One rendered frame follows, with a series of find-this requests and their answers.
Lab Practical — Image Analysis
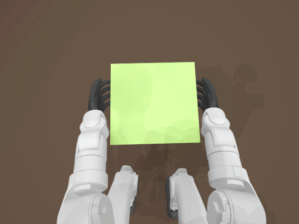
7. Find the robot left forearm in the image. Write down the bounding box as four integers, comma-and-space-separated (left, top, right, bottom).
60, 110, 109, 209

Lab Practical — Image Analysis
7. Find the robot left upper arm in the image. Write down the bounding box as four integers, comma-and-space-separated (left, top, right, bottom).
57, 192, 115, 224

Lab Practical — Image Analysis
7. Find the robot right upper arm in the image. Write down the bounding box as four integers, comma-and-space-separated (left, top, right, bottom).
206, 189, 266, 224

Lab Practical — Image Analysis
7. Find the robot foot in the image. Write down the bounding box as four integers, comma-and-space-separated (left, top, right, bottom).
130, 179, 139, 215
165, 175, 178, 219

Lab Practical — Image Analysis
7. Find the right robot hand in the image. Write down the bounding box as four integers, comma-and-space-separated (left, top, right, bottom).
196, 77, 219, 113

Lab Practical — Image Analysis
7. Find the carton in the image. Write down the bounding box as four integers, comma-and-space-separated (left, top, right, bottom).
110, 62, 200, 145

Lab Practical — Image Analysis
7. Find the robot right foot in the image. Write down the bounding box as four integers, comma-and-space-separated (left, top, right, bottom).
165, 175, 178, 219

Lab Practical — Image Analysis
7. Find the robot right forearm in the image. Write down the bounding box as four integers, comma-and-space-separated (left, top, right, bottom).
201, 107, 266, 216

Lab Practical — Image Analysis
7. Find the robot left foot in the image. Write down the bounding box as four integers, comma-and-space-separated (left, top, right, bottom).
130, 179, 139, 215

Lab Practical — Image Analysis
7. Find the left robot hand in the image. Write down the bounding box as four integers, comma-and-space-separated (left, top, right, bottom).
88, 78, 111, 113

